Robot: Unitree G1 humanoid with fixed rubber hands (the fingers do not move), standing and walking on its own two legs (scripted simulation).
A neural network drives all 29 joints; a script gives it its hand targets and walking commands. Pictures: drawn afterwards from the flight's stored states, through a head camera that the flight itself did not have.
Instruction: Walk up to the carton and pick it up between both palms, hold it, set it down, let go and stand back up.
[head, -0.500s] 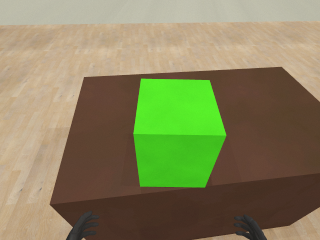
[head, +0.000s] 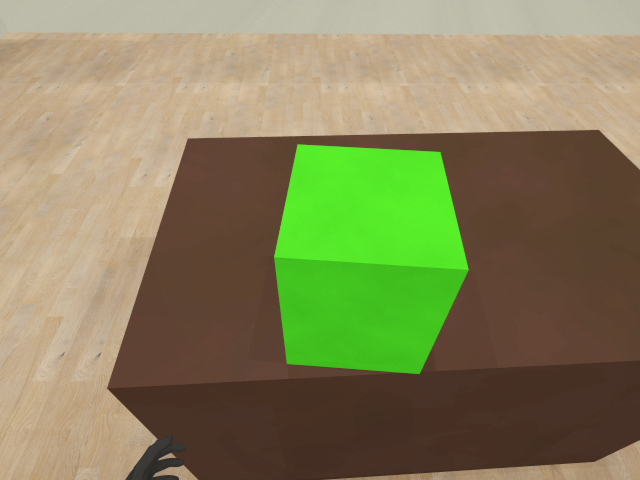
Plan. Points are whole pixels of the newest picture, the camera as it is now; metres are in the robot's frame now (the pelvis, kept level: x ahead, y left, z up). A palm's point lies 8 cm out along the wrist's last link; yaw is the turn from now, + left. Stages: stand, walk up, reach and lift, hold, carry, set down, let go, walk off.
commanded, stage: stand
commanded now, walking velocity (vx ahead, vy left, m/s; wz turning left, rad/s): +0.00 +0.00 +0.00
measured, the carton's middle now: (360, 262) +0.42 -0.02 +0.04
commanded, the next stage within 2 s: none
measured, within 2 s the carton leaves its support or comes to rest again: neither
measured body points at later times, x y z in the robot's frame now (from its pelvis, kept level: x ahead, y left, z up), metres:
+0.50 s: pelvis -0.01 +0.01 +0.00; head +0.00 +0.02 +0.45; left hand +0.02 +0.27 -0.14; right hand +0.09 -0.23 -0.13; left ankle +0.02 +0.13 -0.74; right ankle -0.04 -0.09 -0.74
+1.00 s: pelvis -0.01 +0.01 +0.00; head -0.01 +0.02 +0.45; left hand -0.03 +0.26 -0.15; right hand +0.06 -0.23 -0.14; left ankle +0.02 +0.13 -0.74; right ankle -0.04 -0.09 -0.74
